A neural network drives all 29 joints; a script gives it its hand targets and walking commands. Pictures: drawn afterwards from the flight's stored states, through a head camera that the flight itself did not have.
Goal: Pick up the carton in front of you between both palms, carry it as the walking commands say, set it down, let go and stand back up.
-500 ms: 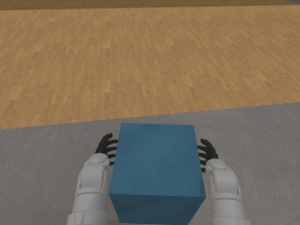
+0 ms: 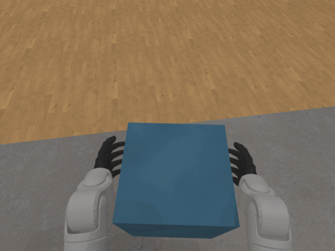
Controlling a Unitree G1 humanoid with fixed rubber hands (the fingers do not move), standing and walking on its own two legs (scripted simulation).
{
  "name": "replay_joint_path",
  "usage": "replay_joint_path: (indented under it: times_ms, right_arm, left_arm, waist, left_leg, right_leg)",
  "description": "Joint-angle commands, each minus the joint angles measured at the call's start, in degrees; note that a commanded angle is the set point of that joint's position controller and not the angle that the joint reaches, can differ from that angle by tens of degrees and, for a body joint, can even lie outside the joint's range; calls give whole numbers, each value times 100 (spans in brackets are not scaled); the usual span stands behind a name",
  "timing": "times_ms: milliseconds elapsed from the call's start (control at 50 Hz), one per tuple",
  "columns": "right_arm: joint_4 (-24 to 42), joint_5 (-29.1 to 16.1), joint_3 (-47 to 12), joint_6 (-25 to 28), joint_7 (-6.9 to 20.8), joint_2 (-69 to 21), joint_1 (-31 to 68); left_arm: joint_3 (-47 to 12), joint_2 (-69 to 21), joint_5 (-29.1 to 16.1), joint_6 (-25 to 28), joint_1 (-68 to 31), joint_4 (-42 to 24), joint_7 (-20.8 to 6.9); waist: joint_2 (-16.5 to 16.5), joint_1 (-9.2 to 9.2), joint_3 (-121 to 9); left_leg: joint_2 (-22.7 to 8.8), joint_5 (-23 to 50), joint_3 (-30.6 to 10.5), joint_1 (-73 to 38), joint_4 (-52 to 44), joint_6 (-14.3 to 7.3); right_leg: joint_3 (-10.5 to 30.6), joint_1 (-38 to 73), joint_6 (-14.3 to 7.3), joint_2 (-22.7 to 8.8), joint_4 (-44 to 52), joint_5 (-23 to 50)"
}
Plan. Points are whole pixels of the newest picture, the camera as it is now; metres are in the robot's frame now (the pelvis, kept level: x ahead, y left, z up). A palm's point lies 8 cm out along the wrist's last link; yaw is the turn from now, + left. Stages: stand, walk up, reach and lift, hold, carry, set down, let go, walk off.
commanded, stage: carry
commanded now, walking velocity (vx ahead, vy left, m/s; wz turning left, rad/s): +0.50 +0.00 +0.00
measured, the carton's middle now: (173, 186) +0.29 +0.00 +0.03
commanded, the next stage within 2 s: none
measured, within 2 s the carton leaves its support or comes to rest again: neither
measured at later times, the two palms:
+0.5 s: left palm (107, 111) +0.51 +0.21 +0.07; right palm (205, 116) +0.50 -0.09 +0.07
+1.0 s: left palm (128, 66) +0.81 +0.20 +0.06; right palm (199, 66) +0.84 -0.10 +0.05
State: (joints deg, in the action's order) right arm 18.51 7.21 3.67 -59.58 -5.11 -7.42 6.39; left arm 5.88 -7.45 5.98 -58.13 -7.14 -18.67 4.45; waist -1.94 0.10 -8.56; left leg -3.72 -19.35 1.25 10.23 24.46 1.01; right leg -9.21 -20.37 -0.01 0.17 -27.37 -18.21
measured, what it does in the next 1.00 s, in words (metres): walks ahead: right foot, then left foot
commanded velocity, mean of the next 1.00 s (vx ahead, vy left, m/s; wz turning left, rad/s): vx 0.50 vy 0.00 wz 0.00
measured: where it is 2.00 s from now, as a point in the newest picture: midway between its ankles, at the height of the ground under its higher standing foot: (161, 133)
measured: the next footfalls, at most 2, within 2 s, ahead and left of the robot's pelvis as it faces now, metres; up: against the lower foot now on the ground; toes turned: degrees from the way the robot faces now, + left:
right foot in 0.02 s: +0.07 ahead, -0.10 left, +0.00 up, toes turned -7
left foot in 0.36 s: +0.36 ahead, +0.14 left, +0.00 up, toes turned +13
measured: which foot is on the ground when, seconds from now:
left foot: down 0.00-0.02, up 0.04-0.34, down 0.36-0.92, up 0.94-1.00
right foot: up 0.00-0.00, down 0.02-0.36, up 0.38-0.86, down 0.88-1.00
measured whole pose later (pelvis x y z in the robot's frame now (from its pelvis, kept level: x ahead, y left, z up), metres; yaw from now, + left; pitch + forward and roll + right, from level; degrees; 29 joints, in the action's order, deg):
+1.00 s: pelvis +0.60 +0.03 -0.01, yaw +4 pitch +4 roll -1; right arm 29.2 1.0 2.7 -66.2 -8.7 -7.9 -5.8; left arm 2.1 -7.8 0.6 -63.9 4.9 -27.6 8.0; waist -1.4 -1.5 -4.6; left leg -4.6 -23.1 3.4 17.2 66.4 -0.6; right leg -15.5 -23.7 -5.1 -2.2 -29.7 -10.1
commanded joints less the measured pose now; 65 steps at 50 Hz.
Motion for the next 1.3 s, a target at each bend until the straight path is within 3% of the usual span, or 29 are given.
replay_joint_path:
  times_ms: [0, 20, 40, 60, 100, 140, 180, 280, 320, 340, 360, 380, 400, 460, 500, 540, 660, 780, 820, 860, 880, 900, 920, 940, 980, 1020, 1080, 1180, 1280]
  right_arm:
    - [1071, -1669, -3549, -215, 533, -4598, 1892]
    - [1330, -1705, -3544, -359, 434, -4476, 1877]
    - [1544, -1792, -3574, -485, 347, -4310, 2060]
    - [1657, -1901, -3612, -559, 276, -4359, 2070]
    - [1735, -1977, -3513, -606, 143, -4415, 1930]
    - [1702, -1884, -3315, -571, -51, -4341, 1757]
    - [1648, -1670, -3046, -509, -283, -4114, 1401]
    - [1619, -1424, -2685, -394, -648, -3511, 887]
    - [1612, -1467, -2670, -388, -663, -3406, 783]
    - [1582, -1481, -2651, -396, -660, -3351, 707]
    - [1584, -1463, -2620, -407, -668, -3254, 615]
    - [1570, -1495, -2638, -400, -671, -3258, 653]
    - [1710, -1608, -2727, -410, -619, -3387, 640]
    - [1999, -1807, -3189, -333, -361, -3976, 1050]
    - [2147, -1846, -3428, -287, -203, -4110, 1094]
    - [2150, -1915, -3592, -276, -52, -4058, 1105]
    - [2048, -1873, -3486, -393, 7, -3489, 764]
    - [1836, -1582, -3078, -570, -259, -3182, 525]
    - [1882, -1549, -3082, -574, -300, -3238, 588]
    - [1973, -1554, -3143, -563, -301, -3298, 590]
    - [2015, -1568, -3179, -552, -295, -3289, 658]
    - [2203, -1596, -3316, -554, -266, -3370, 627]
    - [2226, -1672, -3416, -527, -211, -3485, 721]
    - [2081, -1669, -3497, -469, -157, -3801, 729]
    - [1874, -1614, -3509, -326, -38, -4286, 747]
    - [1690, -1498, -3537, -188, 29, -4550, 623]
    - [1571, -1321, -3547, -70, 18, -4555, 389]
    - [1758, -1344, -3576, -100, -84, -4199, 371]
    - [2370, -1656, -3562, -271, -231, -3640, 648]
  left_arm:
    - [-3722, -4824, -1515, -403, -1418, -568, -514]
    - [-3510, -4619, -1391, -492, -1148, -612, -368]
    - [-3344, -4530, -1301, -565, -1092, -660, -211]
    - [-3253, -4534, -1273, -636, -1085, -911, -88]
    - [-3237, -4580, -1341, -716, -1192, -1292, 91]
    - [-3276, -4452, -1451, -723, -1341, -1541, 224]
    - [-3292, -4172, -1548, -683, -1223, -1636, 351]
    - [-3268, -3556, -1686, -595, -883, -1685, 571]
    - [-3312, -3453, -1720, -597, -866, -1744, 590]
    - [-3311, -3379, -1717, -609, -813, -1752, 598]
    - [-3310, -3266, -1722, -635, -838, -1818, 602]
    - [-3356, -3224, -1748, -669, -865, -1938, 586]
    - [-3430, -3286, -1793, -685, -819, -1894, 545]
    - [-3458, -3948, -1686, -615, -728, -1695, 342]
    - [-3457, -4125, -1501, -534, -510, -1659, 246]
    - [-3470, -4145, -1328, -450, -415, -1599, 208]
    - [-3460, -3801, -1158, -534, -216, -1649, 309]
    - [-3458, -3415, -1364, -753, -432, -1722, 405]
    - [-3440, -3422, -1427, -759, -445, -1718, 395]
    - [-3400, -3487, -1438, -723, -291, -1659, 370]
    - [-3370, -3513, -1406, -704, -179, -1659, 355]
    - [-3369, -3561, -1420, -666, -251, -1568, 327]
    - [-3455, -3796, -1513, -633, -166, -1585, 269]
    - [-3513, -4000, -1561, -596, -325, -1711, 186]
    - [-3698, -4432, -1609, -455, -540, -1717, 34]
    - [-3813, -4568, -1621, -340, -578, -1675, -87]
    - [-3820, -4420, -1597, -259, -348, -1564, -190]
    - [-3661, -3957, -1515, -262, -102, -1604, -110]
    - [-3514, -3481, -1560, -396, -198, -2084, 174]
  waist:
    - [9, -48, -1485]
    - [1437, -149, -1407]
    - [1720, -167, -1015]
    - [1207, -172, -709]
    - [624, -172, -638]
    - [691, -163, -621]
    - [826, -138, -564]
    - [1138, -123, -188]
    - [899, -16, -421]
    - [629, 56, -715]
    - [-190, 188, -910]
    - [-1577, 174, -1152]
    - [-1210, 135, -1078]
    - [36, 94, -962]
    - [-152, 57, -933]
    - [-264, 66, -832]
    - [-500, 90, -245]
    - [-669, 129, 425]
    - [-742, 87, 270]
    - [-493, -81, -413]
    - [-32, -224, -899]
    - [1594, -222, -1521]
    - [1874, -194, -1266]
    - [1411, -139, -1261]
    - [287, -84, -1094]
    - [503, -63, -1007]
    - [832, -63, -697]
    - [948, -71, -100]
    - [1040, -116, 404]
  left_leg:
    - [-446, 517, 218, 1184, 925, -342]
    - [35, -508, 784, 2800, 2372, -78]
    - [169, -1278, 473, 3683, 2964, -150]
    - [-147, -1417, 176, 4028, 3390, -227]
    - [-370, -943, 148, 3939, 3228, -239]
    - [-265, -217, 415, 3505, 2574, -143]
    - [-137, 252, 640, 2993, 1907, -75]
    - [157, 1353, 1133, 1530, 648, -162]
    - [425, 1202, 1541, 168, 461, -238]
    - [391, 837, 1474, -852, 400, -275]
    - [-660, -274, -178, -1568, -280, -495]
    - [-2081, -824, -2915, -2341, -1195, -1236]
    - [-2291, -361, -3285, -2127, -1383, -1448]
    - [-1855, 780, -1842, -1091, -1319, -1142]
    - [-1572, 694, -1045, -727, -1512, -890]
    - [-1422, 634, -620, -720, -1702, -864]
    - [-1106, 1704, 160, -1185, -1720, -807]
    - [-1040, 2812, 589, -1386, -1472, -785]
    - [-1018, 3835, 789, -1431, -963, -673]
    - [-688, 4584, 1330, -955, 726, -388]
    - [-538, 3306, 1256, -37, 2011, -252]
    - [147, 1684, 1015, 1784, 4039, 91]
    - [471, -604, 396, 2740, 4942, 15]
    - [58, -580, -32, 2907, 5422, -185]
    - [-382, 12, -147, 2675, 4863, -314]
    - [-410, 467, 29, 2320, 4140, -286]
    - [-380, 829, 322, 2453, 3178, -133]
    - [-282, 1525, 764, 2789, 1595, 7]
    - [-91, 1872, 1084, 2434, 648, -181]
  right_leg:
    - [516, 2901, -189, -558, 944, 449]
    - [2689, 3675, -752, -2022, 1332, -251]
    - [3845, 3615, -1388, -2682, 1430, 79]
    - [3696, 3328, -1532, -2740, 1423, 455]
    - [2793, 2967, -1205, -2343, 1575, 718]
    - [1894, 2696, -912, -1925, 1755, 1014]
    - [1252, 2420, -800, -1659, 1729, 1273]
    - [472, 1561, -508, -1464, 1468, 1607]
    - [-48, 1057, -306, -1215, 403, 2131]
    - [-306, 610, -172, -979, -570, 2217]
    - [-381, -246, 76, -644, -2007, 1321]
    - [-137, -1655, 248, 8, -3625, -781]
    - [645, -2060, 89, -312, -4421, -1085]
    - [965, -1883, -205, -905, -4162, -174]
    - [764, -1527, -195, -837, -3418, 172]
    - [523, -1482, -119, -725, -2792, 426]
    - [75, -1836, 28, -563, -1174, 1408]
    - [-371, -1629, -127, -403, -366, 1531]
    - [-571, -920, -243, -249, -197, 1419]
    - [-946, 987, -272, 211, 102, 1022]
    - [-42, 2263, -334, -466, 253, 509]
    - [3049, 3648, -1241, -2189, 924, -572]
    - [4005, 3600, -1458, -2488, 1617, 547]
    - [3245, 3416, -1374, -2407, 1378, 1360]
    - [2230, 2492, -1008, -2133, 1331, 1969]
    - [1487, 1993, -672, -1865, 1610, 1404]
    - [952, 1842, -688, -1679, 1960, 970]
    - [354, 2140, -690, -1429, 1999, 1802]
    - [36, 2311, -630, -1400, 1874, 2536]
